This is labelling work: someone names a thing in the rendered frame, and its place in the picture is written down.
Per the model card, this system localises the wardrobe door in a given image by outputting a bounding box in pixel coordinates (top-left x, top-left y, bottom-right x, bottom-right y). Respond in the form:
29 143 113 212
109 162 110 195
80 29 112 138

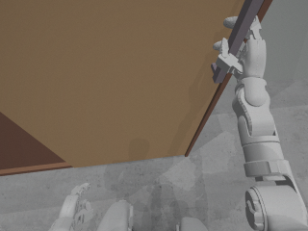
0 0 245 168
0 112 65 169

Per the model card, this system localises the robot left thigh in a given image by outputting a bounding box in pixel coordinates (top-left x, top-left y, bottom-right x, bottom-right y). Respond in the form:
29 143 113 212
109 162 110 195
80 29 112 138
96 201 134 231

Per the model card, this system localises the left robot forearm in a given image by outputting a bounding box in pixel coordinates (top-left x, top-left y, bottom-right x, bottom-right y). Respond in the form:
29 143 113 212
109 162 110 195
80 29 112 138
48 217 75 231

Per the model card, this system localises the handle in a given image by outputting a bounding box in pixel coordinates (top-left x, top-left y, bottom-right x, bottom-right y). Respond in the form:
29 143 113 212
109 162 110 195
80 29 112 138
211 0 264 84

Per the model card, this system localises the robot right thigh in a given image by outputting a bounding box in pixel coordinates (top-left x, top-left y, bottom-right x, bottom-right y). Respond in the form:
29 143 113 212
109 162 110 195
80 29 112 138
175 218 208 231

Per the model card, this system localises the robot left hand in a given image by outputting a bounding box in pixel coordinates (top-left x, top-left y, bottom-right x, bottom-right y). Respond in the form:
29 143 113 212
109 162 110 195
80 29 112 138
58 183 93 227

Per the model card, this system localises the robot right hand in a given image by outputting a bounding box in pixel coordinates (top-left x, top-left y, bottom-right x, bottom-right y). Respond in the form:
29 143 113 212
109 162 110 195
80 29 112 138
213 15 267 84

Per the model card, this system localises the robot thigh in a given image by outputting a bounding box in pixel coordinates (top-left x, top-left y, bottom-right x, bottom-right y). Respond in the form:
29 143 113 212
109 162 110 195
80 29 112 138
96 201 134 231
175 218 208 231

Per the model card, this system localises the right robot forearm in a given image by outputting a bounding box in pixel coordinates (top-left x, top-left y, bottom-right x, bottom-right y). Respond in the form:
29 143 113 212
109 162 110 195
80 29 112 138
232 77 308 225

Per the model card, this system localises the robot right upper arm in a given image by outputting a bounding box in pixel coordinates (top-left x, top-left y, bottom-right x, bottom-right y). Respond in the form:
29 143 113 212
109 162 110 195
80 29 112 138
244 185 308 231

